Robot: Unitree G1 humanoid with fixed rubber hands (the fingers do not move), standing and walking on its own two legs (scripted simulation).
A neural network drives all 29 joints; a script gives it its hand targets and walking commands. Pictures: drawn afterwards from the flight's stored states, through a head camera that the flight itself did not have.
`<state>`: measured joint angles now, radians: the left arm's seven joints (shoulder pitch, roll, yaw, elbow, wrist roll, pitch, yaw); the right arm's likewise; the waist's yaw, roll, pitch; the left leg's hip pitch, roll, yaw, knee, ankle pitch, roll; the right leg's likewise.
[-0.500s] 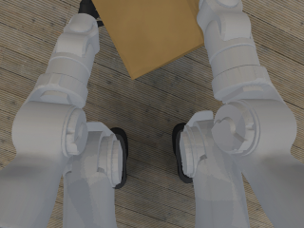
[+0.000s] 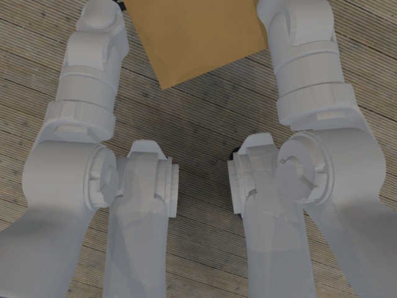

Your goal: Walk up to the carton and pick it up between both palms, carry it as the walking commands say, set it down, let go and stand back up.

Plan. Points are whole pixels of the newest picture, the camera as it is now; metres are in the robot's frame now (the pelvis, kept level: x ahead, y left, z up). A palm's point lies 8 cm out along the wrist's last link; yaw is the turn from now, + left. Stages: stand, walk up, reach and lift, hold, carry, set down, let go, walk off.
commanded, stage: reach and lift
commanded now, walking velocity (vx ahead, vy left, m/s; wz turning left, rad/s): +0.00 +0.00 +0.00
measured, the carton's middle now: out of the picture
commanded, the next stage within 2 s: none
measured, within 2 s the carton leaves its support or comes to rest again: neither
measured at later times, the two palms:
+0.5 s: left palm out of the picture +0.55 +0.11 -0.14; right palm out of the picture +0.56 -0.13 -0.10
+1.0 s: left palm out of the picture +0.52 +0.10 -0.06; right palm out of the picture +0.52 -0.13 -0.01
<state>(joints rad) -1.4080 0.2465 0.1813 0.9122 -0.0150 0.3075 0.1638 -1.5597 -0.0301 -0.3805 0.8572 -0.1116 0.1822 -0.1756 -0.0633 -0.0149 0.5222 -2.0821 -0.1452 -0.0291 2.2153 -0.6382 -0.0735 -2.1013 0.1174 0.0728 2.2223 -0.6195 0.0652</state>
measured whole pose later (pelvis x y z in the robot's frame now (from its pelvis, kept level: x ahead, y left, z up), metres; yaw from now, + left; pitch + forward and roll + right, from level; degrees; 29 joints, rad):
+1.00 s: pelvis -0.03 +0.00 +0.07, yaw -1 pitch +26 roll +2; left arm -1.37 0.14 0.37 0.66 0.12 0.43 0.14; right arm -1.47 0.06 -0.44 0.60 -0.18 0.29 -0.19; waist -0.06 -0.03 0.52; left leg -1.88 -0.12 -0.03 1.95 -0.52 -0.07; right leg -1.91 0.13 0.10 1.96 -0.49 0.07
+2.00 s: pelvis -0.03 +0.00 +0.17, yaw -2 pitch +21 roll +1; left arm -1.22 0.05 0.40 0.64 0.19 0.48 0.14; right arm -1.29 0.12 -0.45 0.60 -0.25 0.33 -0.18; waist -0.04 -0.01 0.40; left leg -1.53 -0.10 -0.05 1.63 -0.47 -0.04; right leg -1.55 0.12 0.11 1.63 -0.44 0.06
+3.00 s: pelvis +0.03 +0.01 +0.31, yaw -2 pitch +18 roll +0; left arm -0.74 -0.15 0.49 0.73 0.37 0.42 0.13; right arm -0.84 0.28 -0.59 0.74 -0.46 0.28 -0.14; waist -0.04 -0.01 -0.04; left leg -1.00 -0.08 -0.08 1.06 -0.37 -0.01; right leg -1.01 0.08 0.12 1.04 -0.35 0.03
